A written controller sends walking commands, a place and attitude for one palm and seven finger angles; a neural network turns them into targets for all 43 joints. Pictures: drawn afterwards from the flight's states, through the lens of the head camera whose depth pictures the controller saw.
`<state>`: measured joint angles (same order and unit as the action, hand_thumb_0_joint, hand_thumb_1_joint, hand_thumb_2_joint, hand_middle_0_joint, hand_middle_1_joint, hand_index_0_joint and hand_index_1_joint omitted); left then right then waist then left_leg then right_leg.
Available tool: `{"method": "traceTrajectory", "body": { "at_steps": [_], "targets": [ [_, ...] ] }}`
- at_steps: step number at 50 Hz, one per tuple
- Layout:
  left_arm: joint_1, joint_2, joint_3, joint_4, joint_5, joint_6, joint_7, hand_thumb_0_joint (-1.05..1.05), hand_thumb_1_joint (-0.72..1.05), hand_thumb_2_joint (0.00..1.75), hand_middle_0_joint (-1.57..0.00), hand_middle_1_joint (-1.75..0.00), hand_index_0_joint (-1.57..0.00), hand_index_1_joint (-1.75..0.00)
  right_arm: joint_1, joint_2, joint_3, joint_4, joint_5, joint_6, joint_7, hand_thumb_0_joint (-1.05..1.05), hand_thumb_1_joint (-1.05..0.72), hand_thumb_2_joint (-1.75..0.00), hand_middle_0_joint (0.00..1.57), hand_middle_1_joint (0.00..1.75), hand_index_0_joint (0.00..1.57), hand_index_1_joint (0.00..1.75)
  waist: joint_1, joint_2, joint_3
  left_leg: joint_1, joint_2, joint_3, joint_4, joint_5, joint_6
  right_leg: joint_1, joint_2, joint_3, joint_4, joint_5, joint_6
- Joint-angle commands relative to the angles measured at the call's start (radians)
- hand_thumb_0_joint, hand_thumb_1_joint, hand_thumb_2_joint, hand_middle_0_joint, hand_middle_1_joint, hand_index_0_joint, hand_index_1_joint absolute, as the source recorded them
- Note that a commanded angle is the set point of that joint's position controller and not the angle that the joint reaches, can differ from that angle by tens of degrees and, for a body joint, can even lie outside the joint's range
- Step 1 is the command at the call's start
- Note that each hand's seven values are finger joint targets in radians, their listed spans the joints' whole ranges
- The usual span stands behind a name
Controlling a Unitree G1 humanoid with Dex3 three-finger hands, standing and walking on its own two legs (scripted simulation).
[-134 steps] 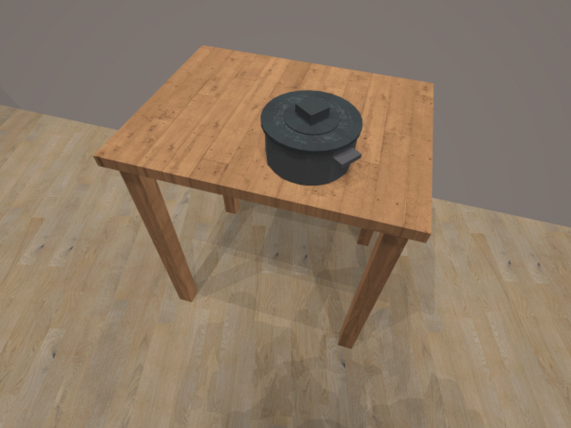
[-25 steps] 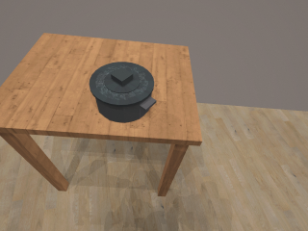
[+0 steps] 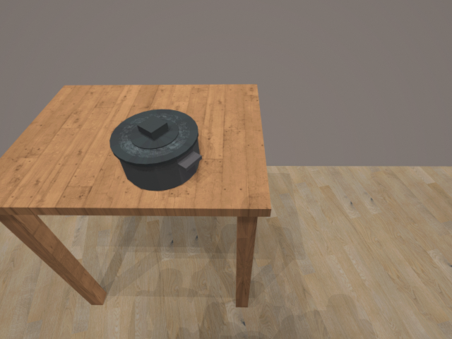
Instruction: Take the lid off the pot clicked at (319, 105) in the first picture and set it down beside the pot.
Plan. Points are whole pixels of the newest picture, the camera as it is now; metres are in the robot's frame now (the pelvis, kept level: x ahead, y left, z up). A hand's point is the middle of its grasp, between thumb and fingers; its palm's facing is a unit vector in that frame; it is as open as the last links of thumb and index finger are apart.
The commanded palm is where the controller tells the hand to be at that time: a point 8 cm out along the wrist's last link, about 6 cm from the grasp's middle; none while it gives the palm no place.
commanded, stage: come to a stop and stand still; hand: left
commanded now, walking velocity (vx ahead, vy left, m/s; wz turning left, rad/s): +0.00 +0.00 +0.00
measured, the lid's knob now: (152, 126) +0.54 +0.19 +0.10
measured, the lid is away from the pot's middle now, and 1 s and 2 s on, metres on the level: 0.00 0.00 0.00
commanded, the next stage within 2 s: look again from close up in 0.86 s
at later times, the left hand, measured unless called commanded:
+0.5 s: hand out of the picture +0.05 +0.15 -0.16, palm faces +0.03 -0.98 -0.20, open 7.3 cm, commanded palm none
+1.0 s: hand out of the picture +0.07 +0.16 -0.16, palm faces +0.04 -0.98 -0.22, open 7.4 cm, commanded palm none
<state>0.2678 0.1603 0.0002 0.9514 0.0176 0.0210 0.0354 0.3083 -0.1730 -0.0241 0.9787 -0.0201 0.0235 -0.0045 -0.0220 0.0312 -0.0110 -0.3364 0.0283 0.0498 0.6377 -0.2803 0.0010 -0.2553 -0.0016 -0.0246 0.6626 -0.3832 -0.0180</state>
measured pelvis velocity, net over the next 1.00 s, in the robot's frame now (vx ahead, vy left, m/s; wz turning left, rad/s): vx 0.07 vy -0.02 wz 0.00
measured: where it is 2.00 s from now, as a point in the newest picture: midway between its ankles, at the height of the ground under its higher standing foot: outside the picture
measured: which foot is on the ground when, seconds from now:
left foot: down 0.00-1.00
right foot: down 0.00-1.00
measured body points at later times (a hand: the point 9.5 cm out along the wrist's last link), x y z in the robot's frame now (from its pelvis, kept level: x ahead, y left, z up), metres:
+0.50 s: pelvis +0.04 -0.02 +0.01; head +0.05 -0.02 +0.46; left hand +0.05 +0.20 -0.15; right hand +0.06 -0.25 -0.15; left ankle +0.04 +0.12 -0.72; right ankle -0.02 -0.11 -0.72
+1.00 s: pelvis +0.07 -0.02 +0.01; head +0.07 -0.02 +0.46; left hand +0.07 +0.22 -0.14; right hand +0.09 -0.24 -0.15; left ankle +0.04 +0.12 -0.72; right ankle -0.02 -0.11 -0.72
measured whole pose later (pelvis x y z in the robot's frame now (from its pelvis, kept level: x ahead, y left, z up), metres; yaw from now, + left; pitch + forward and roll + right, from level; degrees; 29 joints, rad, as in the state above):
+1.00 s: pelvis +0.07 -0.02 +0.01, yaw +0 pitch +0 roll +1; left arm 0.29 0.17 0.00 1.09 0.01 -0.02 0.04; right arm 0.23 -0.16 0.00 1.14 0.00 -0.02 -0.03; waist 0.01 -0.01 0.00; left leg -0.18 0.03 0.05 0.46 -0.28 -0.03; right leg -0.09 0.01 -0.02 0.46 -0.37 -0.04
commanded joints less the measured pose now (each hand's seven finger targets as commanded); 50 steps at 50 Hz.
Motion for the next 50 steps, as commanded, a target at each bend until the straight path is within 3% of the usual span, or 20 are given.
{"method": "traceTrajectory", "body": {
  "at_steps": [1, 4, 10, 12, 15, 20, 22, 33, 36, 50],
  "targets": [
    [0.038, 0.150, 0.031, -0.033, -0.003, -0.041, 0.000, 0.00, 0.90, 0.90, -0.20, -0.30, -0.20, -0.30, -0.021, -0.079, -0.013, -0.061, 0.002, -0.026, -0.009, 0.00, -0.90, -0.90, 0.20, 0.30, 0.20, 0.30, 0.009, -0.134, 0.099, 0.034, 0.018, -0.053, -0.138, -0.076, 0.019, -0.126, -0.118, 0.193, -0.313, -0.093, -0.058],
    [0.016, 0.153, 0.033, -0.040, -0.003, -0.048, 0.002, 0.00, 0.90, 0.90, -0.20, -0.30, -0.20, -0.30, 0.019, -0.064, -0.010, -0.027, 0.002, -0.031, -0.007, 0.00, -0.90, -0.90, 0.20, 0.30, 0.20, 0.30, -0.008, -0.134, 0.058, 0.093, 0.013, -0.033, -0.106, -0.011, 0.009, -0.127, -0.136, 0.199, -0.331, -0.035, -0.063],
    [0.060, 0.145, 0.031, 0.009, -0.006, -0.061, 0.003, 0.00, 0.90, 0.90, -0.20, -0.30, -0.20, -0.30, 0.011, -0.067, 0.000, 0.021, 0.009, -0.050, -0.013, 0.00, -0.90, -0.90, 0.20, 0.30, 0.20, 0.30, 0.011, -0.086, 0.017, 0.109, 0.046, -0.051, -0.152, 0.143, 0.011, 0.002, -0.112, 0.148, -0.277, 0.266, -0.037],
    [0.070, 0.139, 0.028, 0.027, -0.008, -0.060, 0.003, 0.00, 0.90, 0.90, -0.20, -0.30, -0.20, -0.30, 0.002, -0.072, 0.002, 0.036, 0.011, -0.053, -0.017, 0.00, -0.90, -0.90, 0.20, 0.30, 0.20, 0.30, 0.019, -0.043, 0.031, 0.119, 0.055, -0.061, -0.166, 0.172, 0.012, 0.004, -0.101, 0.133, -0.266, 0.293, -0.030],
    [0.088, 0.137, 0.026, 0.050, -0.006, -0.061, 0.006, 0.00, 0.90, 0.90, -0.20, -0.30, -0.20, -0.30, 0.002, -0.068, 0.006, 0.059, 0.013, -0.054, -0.019, 0.00, -0.90, -0.90, 0.20, 0.30, 0.20, 0.30, 0.022, -0.048, 0.027, 0.125, 0.059, -0.058, -0.167, 0.196, 0.013, 0.036, -0.104, 0.123, -0.268, 0.346, -0.025],
    [0.094, 0.131, 0.025, 0.075, -0.005, -0.061, 0.009, 0.00, 0.90, 0.90, -0.20, -0.30, -0.20, -0.30, -0.003, -0.068, 0.007, 0.085, 0.014, -0.054, -0.023, 0.00, -0.90, -0.90, 0.20, 0.30, 0.20, 0.30, 0.022, -0.048, 0.036, 0.139, 0.062, -0.058, -0.173, 0.211, 0.011, 0.053, -0.100, 0.115, -0.271, 0.392, -0.022],
    [0.092, 0.127, 0.025, 0.080, -0.006, -0.058, 0.008, 0.00, 0.90, 0.90, -0.20, -0.30, -0.20, -0.30, -0.013, -0.072, 0.008, 0.092, 0.014, -0.055, -0.025, 0.00, -0.90, -0.90, 0.20, 0.30, 0.20, 0.30, 0.025, -0.013, 0.052, 0.148, 0.066, -0.063, -0.182, 0.222, 0.013, 0.038, -0.093, 0.109, -0.269, 0.362, -0.022],
    [0.103, 0.128, 0.028, 0.103, -0.005, -0.060, 0.012, 0.00, 0.90, 0.90, -0.20, -0.30, -0.20, -0.30, -0.028, -0.086, 0.007, 0.108, 0.015, -0.060, -0.032, 0.00, -0.90, -0.90, 0.20, 0.30, 0.20, 0.30, 0.027, -0.037, 0.006, 0.203, 0.076, -0.057, -0.169, 0.370, 0.017, 0.098, -0.100, 0.090, -0.250, 0.525, -0.016],
    [0.100, 0.127, 0.027, 0.107, -0.007, -0.057, 0.009, 0.00, 0.90, 0.90, -0.20, -0.30, -0.20, -0.30, -0.039, -0.080, 0.011, 0.113, 0.015, -0.059, -0.033, 0.00, -0.90, -0.90, 0.20, 0.30, 0.20, 0.30, 0.033, -0.038, 0.038, 0.201, 0.076, -0.056, -0.192, 0.343, 0.018, 0.084, -0.096, 0.085, -0.259, 0.495, -0.015],
    [0.100, 0.124, 0.028, 0.116, -0.006, -0.056, 0.011, 0.00, 0.90, 0.90, -0.20, -0.30, -0.20, -0.30, -0.026, -0.083, 0.012, 0.133, 0.014, -0.057, -0.034, 0.00, -0.90, -0.90, 0.20, 0.30, 0.20, 0.30, 0.031, -0.050, 0.040, 0.212, 0.073, -0.064, -0.209, 0.339, 0.019, 0.103, -0.103, 0.083, -0.276, 0.490, -0.014]
  ]
}}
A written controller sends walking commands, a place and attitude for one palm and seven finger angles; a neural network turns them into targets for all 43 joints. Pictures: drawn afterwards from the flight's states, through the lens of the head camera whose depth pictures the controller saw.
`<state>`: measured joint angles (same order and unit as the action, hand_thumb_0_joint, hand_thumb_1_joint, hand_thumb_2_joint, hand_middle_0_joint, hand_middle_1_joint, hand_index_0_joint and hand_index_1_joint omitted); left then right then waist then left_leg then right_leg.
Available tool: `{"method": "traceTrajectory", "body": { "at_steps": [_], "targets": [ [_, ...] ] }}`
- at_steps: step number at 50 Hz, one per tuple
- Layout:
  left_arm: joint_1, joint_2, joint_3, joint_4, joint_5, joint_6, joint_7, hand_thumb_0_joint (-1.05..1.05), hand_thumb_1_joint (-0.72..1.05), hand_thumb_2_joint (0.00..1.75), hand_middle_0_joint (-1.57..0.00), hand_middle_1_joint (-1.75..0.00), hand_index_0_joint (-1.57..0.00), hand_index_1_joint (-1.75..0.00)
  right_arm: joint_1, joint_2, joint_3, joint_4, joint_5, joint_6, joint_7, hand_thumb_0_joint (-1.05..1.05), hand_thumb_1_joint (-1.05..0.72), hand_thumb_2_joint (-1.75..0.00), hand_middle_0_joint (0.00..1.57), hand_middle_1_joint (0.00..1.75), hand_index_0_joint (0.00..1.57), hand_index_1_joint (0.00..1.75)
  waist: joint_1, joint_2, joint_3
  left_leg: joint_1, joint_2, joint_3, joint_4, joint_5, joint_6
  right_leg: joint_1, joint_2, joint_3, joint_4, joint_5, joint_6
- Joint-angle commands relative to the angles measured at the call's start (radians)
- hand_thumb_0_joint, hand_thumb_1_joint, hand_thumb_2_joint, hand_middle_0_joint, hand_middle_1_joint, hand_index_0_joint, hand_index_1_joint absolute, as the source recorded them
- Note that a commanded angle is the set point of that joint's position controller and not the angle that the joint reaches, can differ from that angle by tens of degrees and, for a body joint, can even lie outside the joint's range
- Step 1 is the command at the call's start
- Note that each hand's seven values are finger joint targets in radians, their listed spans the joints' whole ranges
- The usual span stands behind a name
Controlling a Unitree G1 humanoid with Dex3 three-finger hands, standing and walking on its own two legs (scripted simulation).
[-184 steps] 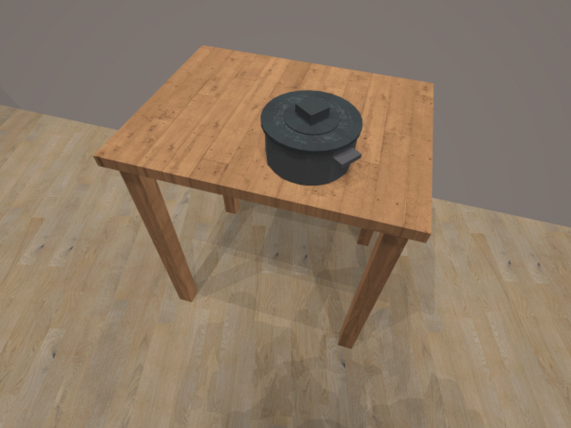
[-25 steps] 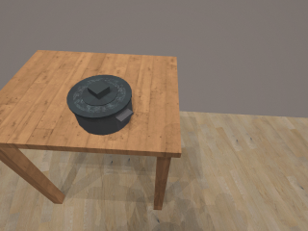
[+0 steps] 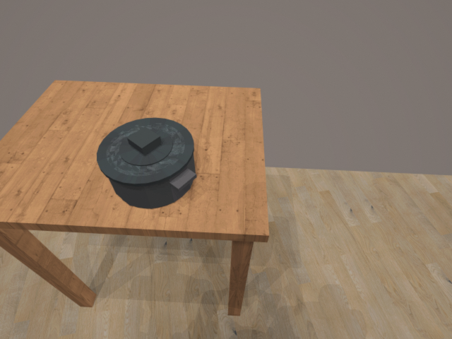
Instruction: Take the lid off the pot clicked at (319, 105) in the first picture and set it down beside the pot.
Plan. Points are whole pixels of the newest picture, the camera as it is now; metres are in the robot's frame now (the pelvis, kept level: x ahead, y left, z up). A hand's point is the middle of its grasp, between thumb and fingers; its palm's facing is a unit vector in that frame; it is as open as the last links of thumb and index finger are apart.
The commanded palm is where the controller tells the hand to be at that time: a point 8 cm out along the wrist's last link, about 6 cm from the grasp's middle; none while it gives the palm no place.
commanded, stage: look again from close up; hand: left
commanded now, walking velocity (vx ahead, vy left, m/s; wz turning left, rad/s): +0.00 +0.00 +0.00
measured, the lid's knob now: (144, 140) +0.47 +0.21 +0.08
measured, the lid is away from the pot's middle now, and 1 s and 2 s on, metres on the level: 0.00 0.00 0.00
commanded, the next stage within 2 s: shuffle to correct the standing spot in 0.66 s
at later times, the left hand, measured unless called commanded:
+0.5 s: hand out of the picture -0.02 +0.17 -0.17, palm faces +0.05 -0.98 -0.19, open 7.4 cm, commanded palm none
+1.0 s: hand out of the picture -0.04 +0.18 -0.18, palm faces +0.10 -0.97 -0.21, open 7.4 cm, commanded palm none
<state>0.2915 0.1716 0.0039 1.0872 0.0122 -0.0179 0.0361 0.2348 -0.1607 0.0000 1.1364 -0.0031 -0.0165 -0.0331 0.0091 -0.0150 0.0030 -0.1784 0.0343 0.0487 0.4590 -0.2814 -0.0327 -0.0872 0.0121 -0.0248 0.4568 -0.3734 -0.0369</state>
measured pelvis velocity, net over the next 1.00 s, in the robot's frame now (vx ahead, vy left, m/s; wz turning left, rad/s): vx -0.02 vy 0.01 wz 0.01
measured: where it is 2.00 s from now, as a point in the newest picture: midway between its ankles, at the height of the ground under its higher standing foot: outside the picture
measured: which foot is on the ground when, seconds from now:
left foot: down 0.00-1.00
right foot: down 0.00-1.00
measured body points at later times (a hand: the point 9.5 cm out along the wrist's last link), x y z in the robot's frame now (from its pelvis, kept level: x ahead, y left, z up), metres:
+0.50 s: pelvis +0.00 +0.00 +0.00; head +0.00 +0.00 +0.45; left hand -0.02 +0.22 -0.16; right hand +0.00 -0.22 -0.16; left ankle -0.03 +0.14 -0.74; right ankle -0.08 -0.09 -0.74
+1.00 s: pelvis -0.02 +0.01 +0.00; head -0.01 +0.01 +0.45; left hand -0.05 +0.23 -0.16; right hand -0.01 -0.22 -0.16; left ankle -0.02 +0.14 -0.74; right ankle -0.08 -0.09 -0.74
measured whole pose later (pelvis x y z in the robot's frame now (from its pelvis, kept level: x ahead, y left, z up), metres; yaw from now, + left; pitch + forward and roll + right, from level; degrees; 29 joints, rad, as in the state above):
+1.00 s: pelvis -0.02 +0.01 +0.00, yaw +1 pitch -1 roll +0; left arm 0.35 0.14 0.02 1.09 0.02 -0.02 0.04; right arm 0.28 -0.16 -0.02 1.13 0.00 0.02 -0.03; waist 0.03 0.01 0.01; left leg -0.22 0.03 0.05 0.54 -0.29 -0.02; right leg -0.10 0.01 -0.04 0.48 -0.37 -0.03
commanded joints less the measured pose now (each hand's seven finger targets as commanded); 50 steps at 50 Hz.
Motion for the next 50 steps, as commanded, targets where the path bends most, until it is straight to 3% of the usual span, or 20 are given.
{"method": "traceTrajectory", "body": {
  "at_steps": [1, 15, 26, 38, 41, 43, 48, 50],
  "targets": [
    [0.077, 0.111, 0.023, -0.020, -0.002, -0.015, 0.008, 0.00, 0.90, 0.90, -0.20, -0.30, -0.20, -0.30, 0.042, -0.092, -0.010, -0.027, -0.002, -0.017, -0.006, 0.00, -0.90, -0.90, 0.20, 0.30, 0.20, 0.30, 0.002, 0.004, 0.040, 0.054, 0.068, -0.061, -0.041, 0.326, 0.055, -0.073, -0.111, 0.084, -0.077, 0.462, 0.004],
    [0.100, 0.097, 0.021, -0.002, -0.002, -0.019, 0.012, 0.00, 0.90, 0.90, -0.20, -0.30, -0.20, -0.30, 0.068, -0.084, -0.011, -0.006, 0.000, -0.017, -0.008, 0.00, -0.90, -0.90, 0.20, 0.30, 0.20, 0.30, -0.001, -0.010, 0.020, 0.067, 0.067, -0.060, -0.035, 0.335, 0.051, -0.050, -0.119, 0.086, -0.083, 0.514, 0.004],
    [0.113, 0.085, 0.017, 0.007, -0.003, -0.016, 0.009, 0.00, 0.90, 0.90, -0.20, -0.30, -0.20, -0.30, 0.072, -0.070, -0.009, 0.000, 0.001, -0.015, -0.009, 0.00, -0.90, -0.90, 0.20, 0.30, 0.20, 0.30, 0.002, -0.005, 0.070, 0.053, 0.068, -0.061, -0.055, 0.283, 0.054, -0.079, -0.112, 0.085, -0.110, 0.440, 0.006],
    [0.122, 0.077, 0.017, 0.011, -0.002, -0.018, 0.010, 0.00, 0.90, 0.90, -0.20, -0.30, -0.20, -0.30, 0.089, -0.069, -0.011, 0.005, 0.000, -0.016, -0.009, 0.00, -0.90, -0.90, 0.20, 0.30, 0.20, 0.30, -0.001, 0.004, 0.053, 0.060, 0.068, -0.068, -0.055, 0.282, 0.052, -0.080, -0.114, 0.088, -0.109, 0.425, 0.002],
    [0.137, 0.095, 0.024, 0.009, -0.001, -0.018, 0.012, 0.00, 0.90, 0.90, -0.20, -0.30, -0.20, -0.30, 0.076, -0.073, -0.012, -0.006, 0.002, -0.010, -0.006, 0.00, -0.90, -0.90, 0.20, 0.30, 0.20, 0.30, 0.014, 0.005, 0.079, 0.017, 0.055, -0.052, -0.037, 0.241, 0.049, -0.072, -0.136, 0.108, -0.108, 0.455, -0.009],
    [0.148, 0.116, 0.037, 0.007, 0.001, -0.016, 0.016, 0.00, 0.90, 0.90, -0.20, -0.30, -0.20, -0.30, 0.073, -0.079, -0.018, -0.025, -0.001, -0.002, -0.004, 0.00, -0.90, -0.90, 0.20, 0.30, 0.20, 0.30, 0.021, -0.010, 0.060, -0.027, 0.041, -0.039, -0.001, 0.208, 0.039, -0.035, -0.172, 0.142, -0.096, 0.495, -0.029],
    [0.158, 0.156, 0.063, -0.008, 0.006, -0.007, 0.023, 0.00, 0.90, 0.90, -0.20, -0.30, -0.20, -0.30, 0.032, -0.072, -0.032, -0.077, -0.005, 0.016, 0.001, 0.00, -0.90, -0.90, 0.20, 0.30, 0.20, 0.30, 0.038, -0.113, 0.102, -0.176, -0.002, 0.004, 0.115, -0.013, 0.013, -0.003, -0.307, 0.265, -0.111, 0.552, -0.115],
    [0.147, 0.161, 0.068, -0.021, 0.012, -0.004, 0.026, 0.00, 0.90, 0.90, -0.20, -0.30, -0.20, -0.30, 0.030, -0.076, -0.037, -0.093, -0.006, 0.020, 0.004, 0.00, -0.90, -0.90, 0.20, 0.30, 0.20, 0.30, 0.035, -0.145, 0.115, -0.189, -0.002, -0.003, 0.127, -0.065, 0.013, -0.027, -0.333, 0.278, -0.091, 0.563, -0.136]
  ]
}}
